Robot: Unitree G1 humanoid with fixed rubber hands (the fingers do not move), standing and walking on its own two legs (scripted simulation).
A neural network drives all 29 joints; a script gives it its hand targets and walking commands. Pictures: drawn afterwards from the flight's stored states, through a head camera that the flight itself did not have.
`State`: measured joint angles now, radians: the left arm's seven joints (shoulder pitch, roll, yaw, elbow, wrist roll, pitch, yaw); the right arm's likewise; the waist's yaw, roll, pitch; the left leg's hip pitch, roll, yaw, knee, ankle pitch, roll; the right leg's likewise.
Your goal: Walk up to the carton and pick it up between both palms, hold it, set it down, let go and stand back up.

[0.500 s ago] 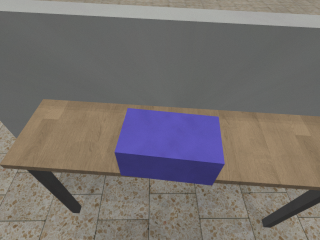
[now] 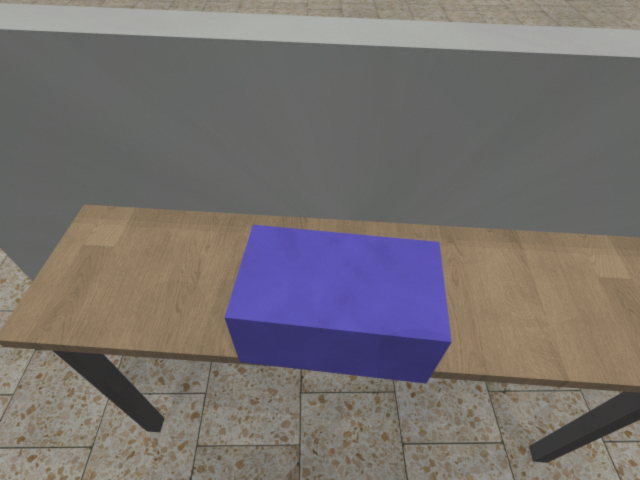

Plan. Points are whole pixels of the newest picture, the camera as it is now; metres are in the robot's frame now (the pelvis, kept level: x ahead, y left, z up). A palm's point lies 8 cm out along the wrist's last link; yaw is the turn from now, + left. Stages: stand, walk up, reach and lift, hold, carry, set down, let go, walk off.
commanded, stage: walk up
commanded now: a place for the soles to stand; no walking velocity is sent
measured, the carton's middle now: (338, 302) +0.40 -0.02 -0.05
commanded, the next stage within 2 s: reach and lift in 0.24 s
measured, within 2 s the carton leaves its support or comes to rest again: neither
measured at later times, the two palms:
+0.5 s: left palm (123, 459) +0.19 +0.27 -0.11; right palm out of the picture +0.13 -0.30 -0.11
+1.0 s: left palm (111, 466) +0.17 +0.26 -0.07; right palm out of the picture +0.11 -0.28 -0.08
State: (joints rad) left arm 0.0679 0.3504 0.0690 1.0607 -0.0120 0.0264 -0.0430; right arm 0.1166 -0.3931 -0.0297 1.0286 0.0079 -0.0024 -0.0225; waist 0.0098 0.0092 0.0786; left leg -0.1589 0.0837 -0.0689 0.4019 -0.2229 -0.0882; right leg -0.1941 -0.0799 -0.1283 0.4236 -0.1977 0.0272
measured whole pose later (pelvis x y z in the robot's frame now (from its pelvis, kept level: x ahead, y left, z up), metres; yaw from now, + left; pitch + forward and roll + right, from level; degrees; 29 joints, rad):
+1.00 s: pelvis -0.01 +0.02 -0.01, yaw -5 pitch -4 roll -1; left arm 0.19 0.23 0.08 0.35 -0.04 0.41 0.05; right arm 0.15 -0.33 -0.15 0.68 -0.02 -0.06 0.13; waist -0.02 0.02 0.11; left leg -0.16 0.09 0.03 0.52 -0.29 -0.07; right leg -0.22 -0.05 0.00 0.48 -0.20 0.05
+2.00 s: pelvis +0.01 +0.02 +0.00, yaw -5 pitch -3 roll -1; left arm 0.24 0.20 -0.08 0.52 -0.24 -0.36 0.07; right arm 0.19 -0.29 -0.02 0.70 0.27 -0.46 0.10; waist 0.02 0.02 0.06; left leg -0.11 0.08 0.00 0.46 -0.29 -0.06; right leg -0.17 -0.05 0.02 0.43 -0.21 0.05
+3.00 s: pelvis +0.02 +0.02 +0.00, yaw -5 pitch +4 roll -1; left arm -0.29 0.30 0.03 0.44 -0.30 0.13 0.03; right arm -0.30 -0.46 0.04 0.60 0.42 -0.07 0.04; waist 0.01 0.03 0.00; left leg -0.19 0.08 -0.01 0.35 -0.23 -0.07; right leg -0.25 -0.03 0.04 0.32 -0.14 0.05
